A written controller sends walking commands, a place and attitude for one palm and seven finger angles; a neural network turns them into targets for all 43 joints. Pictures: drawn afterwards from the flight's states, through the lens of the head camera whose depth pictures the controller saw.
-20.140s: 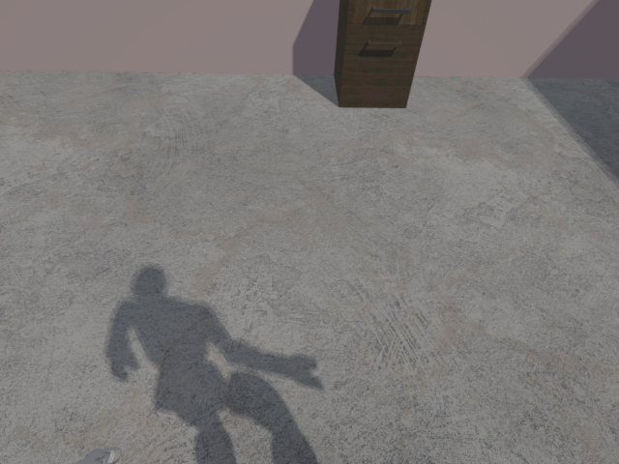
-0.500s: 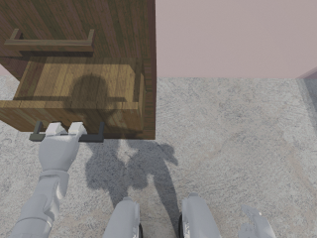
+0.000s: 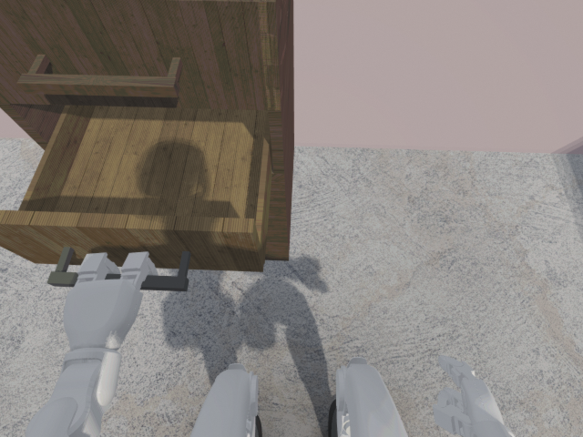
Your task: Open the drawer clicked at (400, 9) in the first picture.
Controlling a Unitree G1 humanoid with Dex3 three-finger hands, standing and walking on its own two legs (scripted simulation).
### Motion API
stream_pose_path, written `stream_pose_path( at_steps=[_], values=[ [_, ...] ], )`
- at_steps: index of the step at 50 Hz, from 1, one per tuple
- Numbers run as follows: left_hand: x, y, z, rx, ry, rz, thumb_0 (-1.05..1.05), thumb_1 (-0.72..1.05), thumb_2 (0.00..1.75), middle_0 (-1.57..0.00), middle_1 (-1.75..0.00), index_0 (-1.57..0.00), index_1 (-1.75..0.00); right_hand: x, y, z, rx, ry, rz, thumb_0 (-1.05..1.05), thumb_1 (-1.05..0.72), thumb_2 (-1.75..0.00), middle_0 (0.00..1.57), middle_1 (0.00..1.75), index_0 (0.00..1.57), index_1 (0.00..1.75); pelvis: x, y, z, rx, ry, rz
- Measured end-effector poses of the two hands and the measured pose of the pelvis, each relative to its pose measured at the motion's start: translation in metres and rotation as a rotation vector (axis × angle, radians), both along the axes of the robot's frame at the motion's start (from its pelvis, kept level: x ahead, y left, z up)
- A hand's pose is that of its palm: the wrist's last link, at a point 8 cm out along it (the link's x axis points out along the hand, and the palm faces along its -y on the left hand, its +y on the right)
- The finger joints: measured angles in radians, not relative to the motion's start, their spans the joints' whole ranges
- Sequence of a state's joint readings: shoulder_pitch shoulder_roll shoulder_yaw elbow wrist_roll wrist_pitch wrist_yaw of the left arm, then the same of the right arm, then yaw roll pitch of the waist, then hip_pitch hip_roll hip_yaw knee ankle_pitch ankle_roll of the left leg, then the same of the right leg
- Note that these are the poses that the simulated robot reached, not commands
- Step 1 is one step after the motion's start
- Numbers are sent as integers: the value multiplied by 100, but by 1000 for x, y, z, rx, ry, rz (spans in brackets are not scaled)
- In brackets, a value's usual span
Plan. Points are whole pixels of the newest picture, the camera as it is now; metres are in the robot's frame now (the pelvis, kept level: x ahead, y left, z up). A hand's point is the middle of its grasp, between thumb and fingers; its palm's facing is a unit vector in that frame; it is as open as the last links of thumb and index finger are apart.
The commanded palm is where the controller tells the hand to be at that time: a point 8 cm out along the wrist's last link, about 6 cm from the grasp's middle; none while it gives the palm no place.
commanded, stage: pull the drawer open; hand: left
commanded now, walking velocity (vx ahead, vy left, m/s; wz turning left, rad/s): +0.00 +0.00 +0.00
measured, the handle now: (122, 269) +0.34 +0.26 -0.04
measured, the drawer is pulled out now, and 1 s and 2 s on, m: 0.20 0.27 0.30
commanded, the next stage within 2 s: open the thumb to release the handle in 1.78 s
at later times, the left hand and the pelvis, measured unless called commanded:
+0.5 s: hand (116, 345) +0.24 +0.25 -0.06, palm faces -0.07 -0.04 -1.00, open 5.3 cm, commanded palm +0.21 +0.26 -0.02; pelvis +0.00 +0.00 -0.01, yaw +0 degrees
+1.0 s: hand (110, 368) +0.21 +0.25 -0.06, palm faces -0.10 -0.04 -0.99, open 5.4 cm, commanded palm +0.18 +0.26 -0.02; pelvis -0.01 -0.01 -0.01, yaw +0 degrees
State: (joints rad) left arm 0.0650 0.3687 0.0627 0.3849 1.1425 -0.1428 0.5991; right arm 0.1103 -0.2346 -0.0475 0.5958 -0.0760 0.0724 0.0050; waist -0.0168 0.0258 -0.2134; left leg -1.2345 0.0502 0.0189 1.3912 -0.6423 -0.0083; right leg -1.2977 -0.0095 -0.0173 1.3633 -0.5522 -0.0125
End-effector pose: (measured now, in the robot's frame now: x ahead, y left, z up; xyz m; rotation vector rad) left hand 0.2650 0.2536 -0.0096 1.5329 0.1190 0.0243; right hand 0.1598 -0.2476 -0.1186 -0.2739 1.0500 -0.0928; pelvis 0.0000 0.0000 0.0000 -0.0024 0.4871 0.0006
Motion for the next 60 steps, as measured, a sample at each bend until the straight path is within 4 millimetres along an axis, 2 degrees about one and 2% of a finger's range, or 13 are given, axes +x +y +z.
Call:
stream_pose_path(
  at_steps=[22, 60],
  values=[
    [-39, 1, 1, -4, 8, 1, 0, 77, 80, -31, -129, -41, -133, 14, 2, -4, 8, -41, 22, 1, -90, -89, 20, 30, 20, 30, -2, -3, -6, 3, -2, -1],
    [-79, 1, 3, -10, 46, 9, 0, 76, 80, -30, -128, -41, -133, 29, 11, -11, 31, -79, 37, 1, -90, -89, 20, 30, 20, 30, -6, -7, -12, 12, -3, -1]
  ],
)
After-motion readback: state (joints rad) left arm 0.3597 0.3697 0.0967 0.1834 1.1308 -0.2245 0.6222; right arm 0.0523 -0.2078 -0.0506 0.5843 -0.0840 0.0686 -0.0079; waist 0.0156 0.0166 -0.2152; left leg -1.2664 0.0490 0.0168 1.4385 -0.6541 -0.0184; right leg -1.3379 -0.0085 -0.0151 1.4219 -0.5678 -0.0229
